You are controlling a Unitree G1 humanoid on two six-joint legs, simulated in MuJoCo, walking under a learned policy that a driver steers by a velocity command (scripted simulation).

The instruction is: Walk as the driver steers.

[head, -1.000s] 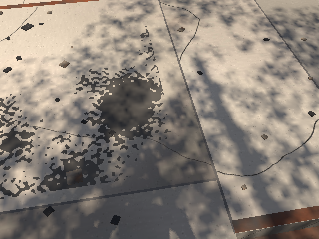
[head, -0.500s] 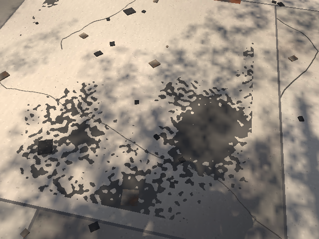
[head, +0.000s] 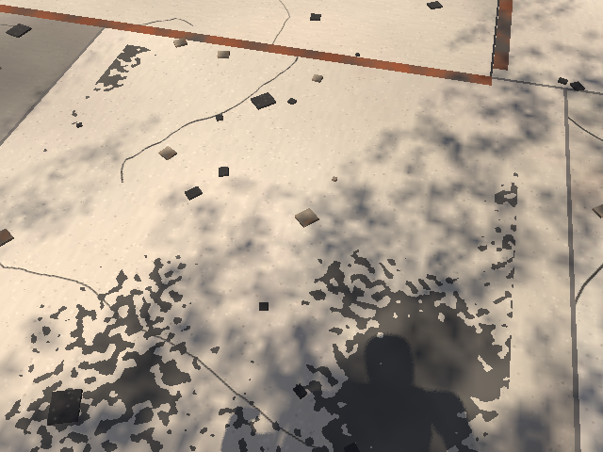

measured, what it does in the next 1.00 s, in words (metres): walks ahead, turning right: left foot, then right foot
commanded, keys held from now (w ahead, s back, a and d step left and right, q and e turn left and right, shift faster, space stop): w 0.02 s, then w+e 0.98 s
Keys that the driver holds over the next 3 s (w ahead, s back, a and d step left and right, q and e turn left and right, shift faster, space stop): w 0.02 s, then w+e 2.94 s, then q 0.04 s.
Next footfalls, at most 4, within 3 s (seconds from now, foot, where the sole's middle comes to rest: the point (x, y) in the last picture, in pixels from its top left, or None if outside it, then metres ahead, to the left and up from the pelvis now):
0.38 left None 0.40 0.13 -0.77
0.88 right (409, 402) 0.58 -0.21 -0.77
1.38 left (385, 274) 0.93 -0.20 -0.77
1.90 right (538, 284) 0.89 -0.59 -0.77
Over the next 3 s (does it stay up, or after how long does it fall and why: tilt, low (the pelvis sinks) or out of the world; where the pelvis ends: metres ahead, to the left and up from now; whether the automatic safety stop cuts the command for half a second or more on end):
stays up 1.01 -0.98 0.00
